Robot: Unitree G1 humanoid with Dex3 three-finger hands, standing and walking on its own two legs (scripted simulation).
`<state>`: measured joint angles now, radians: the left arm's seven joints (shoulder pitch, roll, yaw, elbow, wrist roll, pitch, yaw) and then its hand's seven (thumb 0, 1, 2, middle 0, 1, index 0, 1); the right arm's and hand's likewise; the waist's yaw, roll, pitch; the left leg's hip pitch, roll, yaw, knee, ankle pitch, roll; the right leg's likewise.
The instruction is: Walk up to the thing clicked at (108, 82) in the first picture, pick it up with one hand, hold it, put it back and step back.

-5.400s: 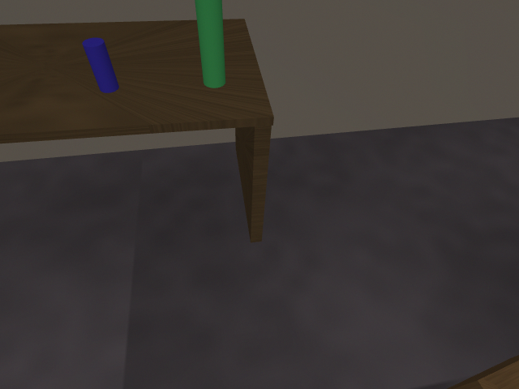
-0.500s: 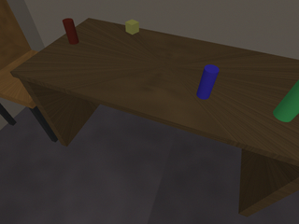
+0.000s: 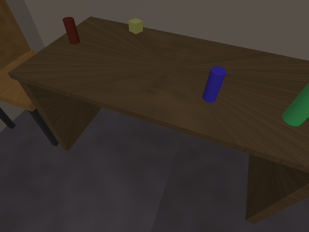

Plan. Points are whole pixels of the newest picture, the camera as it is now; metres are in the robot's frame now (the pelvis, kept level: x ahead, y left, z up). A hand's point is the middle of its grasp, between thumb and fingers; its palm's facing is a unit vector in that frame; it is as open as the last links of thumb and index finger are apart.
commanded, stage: stand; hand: left
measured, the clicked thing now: (213, 85) +0.62 -0.24 -0.01
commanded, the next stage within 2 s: walk up in 0.72 s
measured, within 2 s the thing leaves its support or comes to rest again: neither
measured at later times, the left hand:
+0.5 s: hand out of the picture +0.08 +0.26 -0.15, palm faces -0.01 -0.94 -0.35, open 7.4 cm
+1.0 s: hand out of the picture +0.14 +0.22 -0.16, palm faces -0.17 -0.92 -0.36, open 7.4 cm
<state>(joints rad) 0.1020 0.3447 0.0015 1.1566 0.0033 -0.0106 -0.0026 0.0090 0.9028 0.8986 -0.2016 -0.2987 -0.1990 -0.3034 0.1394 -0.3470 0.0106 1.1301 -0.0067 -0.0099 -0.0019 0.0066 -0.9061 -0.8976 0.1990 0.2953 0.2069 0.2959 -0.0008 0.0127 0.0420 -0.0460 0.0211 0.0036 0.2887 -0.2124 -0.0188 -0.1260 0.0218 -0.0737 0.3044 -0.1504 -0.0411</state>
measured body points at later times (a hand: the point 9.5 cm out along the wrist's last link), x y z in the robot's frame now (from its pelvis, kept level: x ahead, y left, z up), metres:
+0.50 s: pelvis +0.00 +0.00 +0.00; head +0.01 +0.00 +0.45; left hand +0.08 +0.30 -0.13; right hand +0.07 -0.30 -0.14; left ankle -0.03 +0.13 -0.75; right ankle +0.01 -0.09 -0.75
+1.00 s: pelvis +0.00 -0.06 -0.02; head +0.05 -0.05 +0.42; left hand +0.15 +0.27 -0.14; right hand +0.01 -0.42 -0.11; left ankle -0.03 +0.13 -0.75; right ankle +0.04 -0.24 -0.73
